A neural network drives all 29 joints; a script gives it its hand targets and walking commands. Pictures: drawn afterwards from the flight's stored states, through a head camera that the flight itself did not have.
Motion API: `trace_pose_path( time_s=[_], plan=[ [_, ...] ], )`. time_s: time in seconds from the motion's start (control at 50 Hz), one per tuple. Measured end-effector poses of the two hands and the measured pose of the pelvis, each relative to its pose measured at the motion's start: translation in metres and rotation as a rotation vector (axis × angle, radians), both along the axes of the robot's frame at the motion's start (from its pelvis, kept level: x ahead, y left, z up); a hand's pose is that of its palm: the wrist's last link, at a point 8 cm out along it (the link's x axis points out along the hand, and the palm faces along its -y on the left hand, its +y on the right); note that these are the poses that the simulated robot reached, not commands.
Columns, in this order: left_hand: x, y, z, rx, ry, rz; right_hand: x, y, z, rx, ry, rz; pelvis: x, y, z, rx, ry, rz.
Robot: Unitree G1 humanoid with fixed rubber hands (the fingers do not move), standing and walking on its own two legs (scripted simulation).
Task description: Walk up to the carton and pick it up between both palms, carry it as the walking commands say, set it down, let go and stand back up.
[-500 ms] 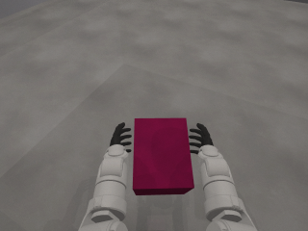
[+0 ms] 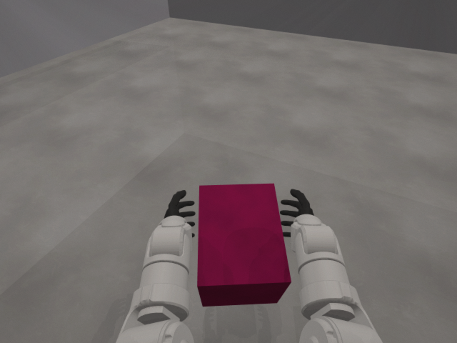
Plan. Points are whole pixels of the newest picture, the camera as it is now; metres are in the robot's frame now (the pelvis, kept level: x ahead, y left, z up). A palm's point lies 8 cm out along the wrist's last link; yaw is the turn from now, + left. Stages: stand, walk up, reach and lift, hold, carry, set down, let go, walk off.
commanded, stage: reach and lift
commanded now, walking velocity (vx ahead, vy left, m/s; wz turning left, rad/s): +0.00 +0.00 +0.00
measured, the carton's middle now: (238, 244) +0.35 +0.00 -0.03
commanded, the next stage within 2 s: hold in 0.82 s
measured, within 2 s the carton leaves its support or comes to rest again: neither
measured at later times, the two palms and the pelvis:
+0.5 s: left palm (173, 227) +0.32 +0.12 +0.06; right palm (304, 227) +0.32 -0.12 +0.06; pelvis +0.01 +0.01 +0.00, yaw +0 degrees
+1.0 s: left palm (171, 235) +0.30 +0.12 +0.06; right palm (306, 235) +0.30 -0.12 +0.06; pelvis +0.00 +0.01 +0.00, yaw +0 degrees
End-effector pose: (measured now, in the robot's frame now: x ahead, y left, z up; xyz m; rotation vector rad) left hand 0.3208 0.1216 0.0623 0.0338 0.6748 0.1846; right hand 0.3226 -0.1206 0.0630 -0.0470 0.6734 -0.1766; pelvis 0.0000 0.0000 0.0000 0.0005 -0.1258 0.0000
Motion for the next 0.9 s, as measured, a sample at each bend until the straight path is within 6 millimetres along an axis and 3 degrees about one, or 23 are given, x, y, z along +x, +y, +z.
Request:
trace_pose_path(
  time_s=[0.48,0.9],
  plan=[
    [0.0,0.002,-0.001,0.017,0.008,-0.04,-0.003,0.001,0.0,-0.018,0.002,0.011,0.007,0.006,0.002,-0.004,-0.004,0.003],
    [-0.014,0.002,-0.002,0.011,0.005,-0.057,-0.018,0.0,-0.001,-0.016,0.004,0.013,-0.002,0.007,0.0,-0.003,-0.032,0.004]
  ],
)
